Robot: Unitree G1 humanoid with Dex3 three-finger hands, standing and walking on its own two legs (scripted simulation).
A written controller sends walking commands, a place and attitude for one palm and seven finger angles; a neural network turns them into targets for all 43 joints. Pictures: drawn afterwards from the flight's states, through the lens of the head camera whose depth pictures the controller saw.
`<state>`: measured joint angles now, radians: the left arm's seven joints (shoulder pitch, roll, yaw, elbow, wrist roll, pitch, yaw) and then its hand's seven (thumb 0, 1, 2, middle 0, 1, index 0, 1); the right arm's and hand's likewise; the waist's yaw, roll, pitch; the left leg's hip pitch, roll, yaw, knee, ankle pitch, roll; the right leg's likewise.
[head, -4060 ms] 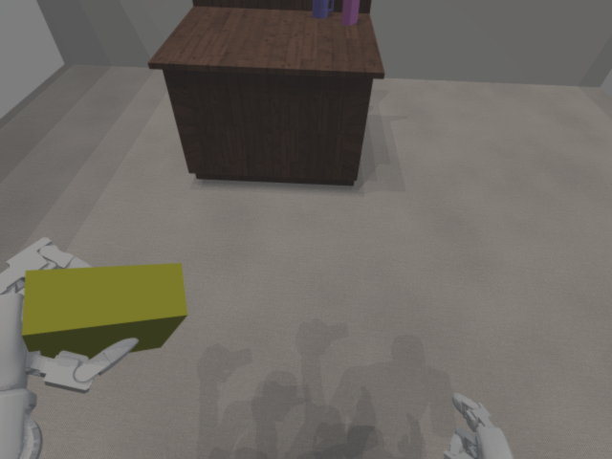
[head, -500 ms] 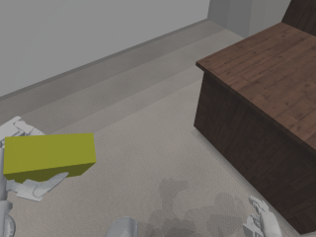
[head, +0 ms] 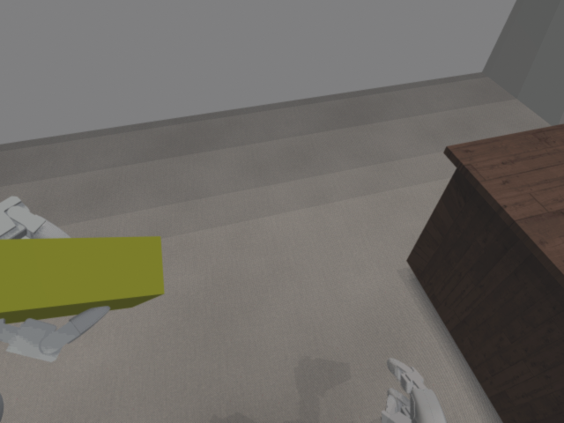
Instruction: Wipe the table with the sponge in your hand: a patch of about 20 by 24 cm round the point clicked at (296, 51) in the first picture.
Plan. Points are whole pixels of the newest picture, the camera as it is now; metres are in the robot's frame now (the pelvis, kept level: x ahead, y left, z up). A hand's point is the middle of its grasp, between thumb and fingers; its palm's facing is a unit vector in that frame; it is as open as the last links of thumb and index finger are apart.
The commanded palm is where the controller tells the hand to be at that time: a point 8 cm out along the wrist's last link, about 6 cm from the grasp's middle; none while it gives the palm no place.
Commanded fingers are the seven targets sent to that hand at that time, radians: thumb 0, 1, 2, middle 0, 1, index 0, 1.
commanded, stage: walk to a spot facing it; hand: left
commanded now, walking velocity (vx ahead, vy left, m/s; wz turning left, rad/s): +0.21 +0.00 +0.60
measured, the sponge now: (101, 280) +0.22 +0.20 +0.17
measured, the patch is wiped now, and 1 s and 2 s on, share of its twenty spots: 0.00 0.00 0.00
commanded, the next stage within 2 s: turn to face it in 1.22 s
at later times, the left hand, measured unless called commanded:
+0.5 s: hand out of the picture +0.14 +0.27 +0.18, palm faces +0.64 -0.64 -0.42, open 9.3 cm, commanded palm +0.07 +0.30 +0.18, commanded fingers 0.00 0.10 1.30 -1.20 -1.60 -1.20 -1.60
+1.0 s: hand out of the picture +0.13 +0.27 +0.16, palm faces +0.79 -0.46 -0.42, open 9.3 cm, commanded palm +0.05 +0.28 +0.18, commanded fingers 0.00 0.10 1.30 -1.20 -1.60 -1.20 -1.60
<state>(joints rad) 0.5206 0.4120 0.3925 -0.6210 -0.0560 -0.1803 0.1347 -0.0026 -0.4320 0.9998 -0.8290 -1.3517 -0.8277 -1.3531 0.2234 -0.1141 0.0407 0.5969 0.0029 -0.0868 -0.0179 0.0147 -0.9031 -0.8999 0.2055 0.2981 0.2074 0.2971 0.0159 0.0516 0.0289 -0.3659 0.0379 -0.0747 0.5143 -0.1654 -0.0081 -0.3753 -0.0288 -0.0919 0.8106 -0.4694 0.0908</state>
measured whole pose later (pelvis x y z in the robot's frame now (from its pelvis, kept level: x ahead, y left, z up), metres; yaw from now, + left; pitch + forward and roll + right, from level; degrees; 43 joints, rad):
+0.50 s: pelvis +0.00 -0.01 -0.01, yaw +18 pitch +2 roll +2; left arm 0.50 0.39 0.38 -0.64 -0.05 -0.16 0.20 0.00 -0.43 1.00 -0.83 -1.35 -0.83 -1.35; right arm 0.22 -0.28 -0.06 0.52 -0.01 -0.04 -0.07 0.02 -0.91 -0.90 0.20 0.30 0.20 0.30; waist 0.01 -0.05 0.06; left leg -0.30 0.03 0.19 0.54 -0.25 0.01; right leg -0.28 -0.21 -0.29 0.74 -0.41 0.02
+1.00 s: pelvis +0.08 -0.04 -0.01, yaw +35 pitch -2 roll +1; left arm 0.42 0.31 0.32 -0.48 -0.02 -0.15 0.13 0.00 -0.43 1.00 -0.83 -1.35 -0.83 -1.35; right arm 0.15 -0.24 -0.02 0.67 -0.01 -0.04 -0.06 0.02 -0.91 -0.90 0.20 0.30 0.21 0.30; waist 0.01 0.03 0.09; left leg -0.52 0.03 0.04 1.28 -0.41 -0.05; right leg -0.29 -0.13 -0.22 0.59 -0.25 -0.02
